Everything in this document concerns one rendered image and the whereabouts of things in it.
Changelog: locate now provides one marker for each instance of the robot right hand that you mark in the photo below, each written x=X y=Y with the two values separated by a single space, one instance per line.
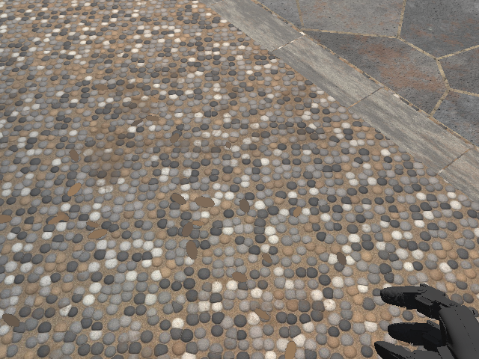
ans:
x=456 y=336

